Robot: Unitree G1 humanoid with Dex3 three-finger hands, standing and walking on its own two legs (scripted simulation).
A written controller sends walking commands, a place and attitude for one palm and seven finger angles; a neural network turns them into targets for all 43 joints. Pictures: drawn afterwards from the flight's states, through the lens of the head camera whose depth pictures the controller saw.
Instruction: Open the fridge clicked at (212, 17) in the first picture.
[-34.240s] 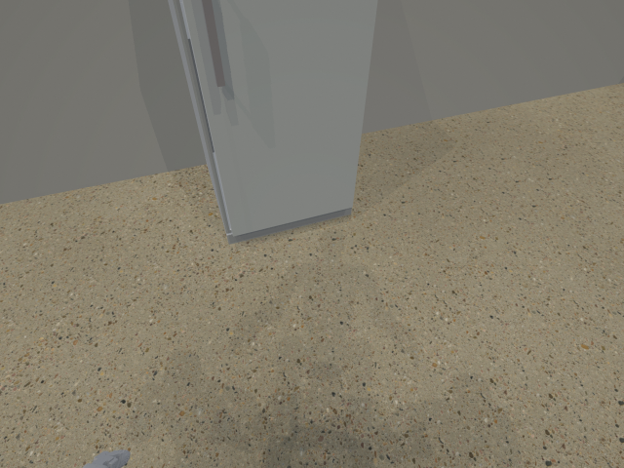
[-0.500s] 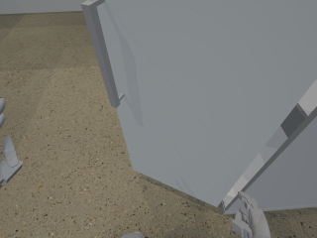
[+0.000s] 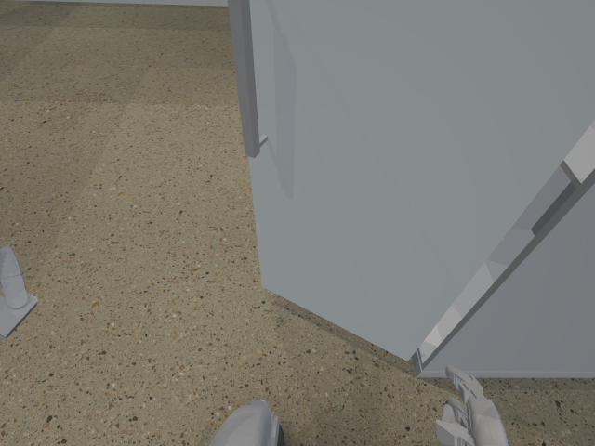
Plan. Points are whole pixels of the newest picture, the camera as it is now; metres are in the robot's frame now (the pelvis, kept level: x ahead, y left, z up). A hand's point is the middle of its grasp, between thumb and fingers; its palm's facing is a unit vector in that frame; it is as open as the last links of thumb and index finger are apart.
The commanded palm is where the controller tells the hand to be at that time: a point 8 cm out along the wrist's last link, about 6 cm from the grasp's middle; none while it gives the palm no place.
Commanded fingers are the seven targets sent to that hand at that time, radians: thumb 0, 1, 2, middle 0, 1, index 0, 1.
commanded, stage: step back with the hand held close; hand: left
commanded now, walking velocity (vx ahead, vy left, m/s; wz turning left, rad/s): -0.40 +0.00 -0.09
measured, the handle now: (252, 73) +0.65 +0.15 +0.16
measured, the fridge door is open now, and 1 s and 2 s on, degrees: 61 61 61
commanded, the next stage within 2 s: stop stepping back and stand still in 0.06 s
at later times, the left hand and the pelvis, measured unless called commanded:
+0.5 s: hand out of the picture +0.05 +0.28 +0.21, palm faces +0.43 -0.80 -0.41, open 7.4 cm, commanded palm +0.01 +0.32 +0.19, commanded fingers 0.00 0.90 0.90 -0.20 -0.30 -0.20 -0.30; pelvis -0.15 +0.03 +0.01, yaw -3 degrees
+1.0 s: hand out of the picture +0.01 +0.31 +0.20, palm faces +0.45 -0.80 -0.41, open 7.4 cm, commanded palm -0.05 +0.35 +0.19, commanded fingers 0.00 0.90 0.90 -0.20 -0.30 -0.20 -0.30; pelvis -0.20 +0.05 +0.00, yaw -3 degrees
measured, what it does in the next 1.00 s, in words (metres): walks backwards: left foot, then right foot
